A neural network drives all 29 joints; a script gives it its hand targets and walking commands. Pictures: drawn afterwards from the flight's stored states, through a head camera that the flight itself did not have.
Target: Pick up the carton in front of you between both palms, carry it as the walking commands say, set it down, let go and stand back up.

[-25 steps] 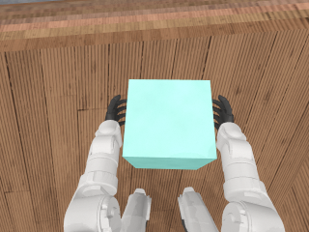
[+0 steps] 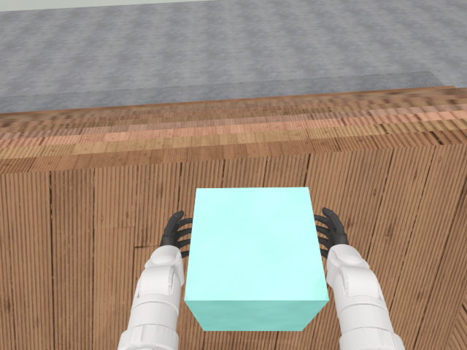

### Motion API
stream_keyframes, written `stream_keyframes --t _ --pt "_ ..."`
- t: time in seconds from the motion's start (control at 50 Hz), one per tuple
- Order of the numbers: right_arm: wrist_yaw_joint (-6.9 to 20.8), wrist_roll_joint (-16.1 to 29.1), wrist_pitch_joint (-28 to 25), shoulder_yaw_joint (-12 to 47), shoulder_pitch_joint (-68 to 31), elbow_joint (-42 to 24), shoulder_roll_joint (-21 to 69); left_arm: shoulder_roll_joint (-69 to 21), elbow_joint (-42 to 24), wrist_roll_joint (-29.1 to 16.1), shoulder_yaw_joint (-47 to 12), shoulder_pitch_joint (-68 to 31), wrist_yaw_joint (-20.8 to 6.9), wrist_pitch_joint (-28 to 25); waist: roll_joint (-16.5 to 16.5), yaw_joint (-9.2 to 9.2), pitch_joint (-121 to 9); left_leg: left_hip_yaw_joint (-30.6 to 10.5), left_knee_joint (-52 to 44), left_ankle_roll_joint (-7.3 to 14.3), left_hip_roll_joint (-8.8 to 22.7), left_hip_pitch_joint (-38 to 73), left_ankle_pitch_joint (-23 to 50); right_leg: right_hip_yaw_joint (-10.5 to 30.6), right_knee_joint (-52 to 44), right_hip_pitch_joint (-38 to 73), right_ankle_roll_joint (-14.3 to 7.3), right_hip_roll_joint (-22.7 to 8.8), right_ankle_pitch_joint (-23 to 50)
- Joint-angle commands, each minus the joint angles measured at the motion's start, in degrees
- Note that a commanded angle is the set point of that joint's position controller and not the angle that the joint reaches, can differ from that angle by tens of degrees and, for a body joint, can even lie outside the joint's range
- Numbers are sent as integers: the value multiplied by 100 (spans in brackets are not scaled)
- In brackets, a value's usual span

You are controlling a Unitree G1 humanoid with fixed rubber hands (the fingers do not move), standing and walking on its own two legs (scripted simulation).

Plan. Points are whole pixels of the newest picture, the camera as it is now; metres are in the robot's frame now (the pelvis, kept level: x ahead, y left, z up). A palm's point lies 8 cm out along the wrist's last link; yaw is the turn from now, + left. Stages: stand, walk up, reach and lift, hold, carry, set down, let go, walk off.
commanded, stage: reach and lift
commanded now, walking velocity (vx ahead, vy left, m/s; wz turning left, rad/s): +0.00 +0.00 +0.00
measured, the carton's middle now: (252, 264) +0.31 +0.00 -0.07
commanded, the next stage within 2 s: hold in 1.12 s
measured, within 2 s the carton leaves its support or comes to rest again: neither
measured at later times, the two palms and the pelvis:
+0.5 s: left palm (162, 249) +0.29 +0.15 +0.04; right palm (344, 245) +0.29 -0.15 +0.04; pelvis -0.01 +0.00 +0.02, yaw +0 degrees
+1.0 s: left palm (162, 243) +0.29 +0.15 +0.05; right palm (346, 237) +0.29 -0.15 +0.06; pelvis +0.01 +0.00 +0.03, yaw +0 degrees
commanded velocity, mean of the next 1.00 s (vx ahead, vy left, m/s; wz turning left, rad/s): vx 0.00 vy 0.00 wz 0.00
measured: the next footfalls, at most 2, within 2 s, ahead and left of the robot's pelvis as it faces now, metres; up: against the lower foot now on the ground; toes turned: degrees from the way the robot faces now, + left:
none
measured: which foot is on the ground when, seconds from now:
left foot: down 0.00-1.00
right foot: down 0.00-1.00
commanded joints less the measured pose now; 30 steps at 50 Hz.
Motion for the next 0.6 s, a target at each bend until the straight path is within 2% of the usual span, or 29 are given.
stream_keyframes --t 0.0,0.06,0.12,0.24,0.34,0.48,0.58 --pt "1467 1061 445 3707 -2445 -176 5874 -5915 -591 -1110 -3608 -2724 -1523 275 51 26 -1662 279 -1056 7 -234 1814 2017 -342 -1004 1964 -11 229 2131" --pt "1485 1039 672 3688 -2355 -324 5757 -5809 -696 -1085 -3567 -2596 -1554 513 6 23 -1194 297 -1319 9 -208 1958 1824 -347 -1277 2115 -11 205 1926" --pt "1511 891 837 3397 -2361 -235 5609 -5628 -650 -971 -3350 -2666 -1579 680 -37 1 -551 338 -1525 37 -190 1917 1267 -376 -1487 2046 -34 183 1364" --pt "1621 722 868 3039 -2958 -7 5694 -5672 -486 -867 -3038 -3358 -1707 695 -56 22 -181 438 -1610 97 -160 1752 258 -437 -1571 1956 -84 131 347" --pt "1707 903 808 3339 -3461 -270 5966 -5979 -726 -1018 -3326 -3865 -1777 647 15 47 -854 436 -1523 86 -161 1929 440 -449 -1477 2195 -89 140 513" --pt "1682 829 892 3213 -3249 -224 5744 -5794 -619 -909 -3159 -3509 -1734 749 18 40 -851 446 -1642 63 -179 2139 700 -451 -1575 2293 -69 188 763" --pt "1651 823 966 3247 -2951 -394 5634 -5697 -803 -929 -3185 -3220 -1698 818 -18 52 -824 443 -1707 32 -201 2321 1215 -464 -1652 2436 -37 205 1282"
